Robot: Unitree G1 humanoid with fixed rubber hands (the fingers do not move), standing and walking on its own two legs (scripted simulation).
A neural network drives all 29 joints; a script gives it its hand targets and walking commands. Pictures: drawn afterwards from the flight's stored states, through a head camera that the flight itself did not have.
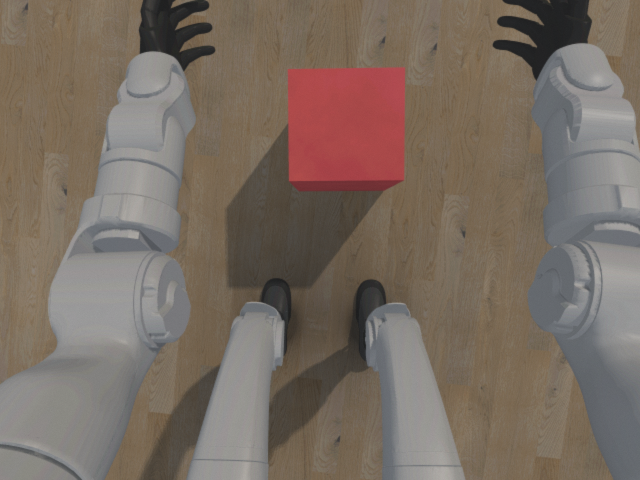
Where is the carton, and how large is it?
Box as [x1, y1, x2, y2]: [288, 67, 404, 190]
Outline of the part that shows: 404,67 288,69 289,181 298,190 383,190 403,180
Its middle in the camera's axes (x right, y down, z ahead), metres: +0.05 -0.22 +0.82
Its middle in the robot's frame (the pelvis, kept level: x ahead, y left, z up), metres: +0.54 -0.03 -0.53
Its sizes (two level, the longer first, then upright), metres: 0.210 0.200 0.250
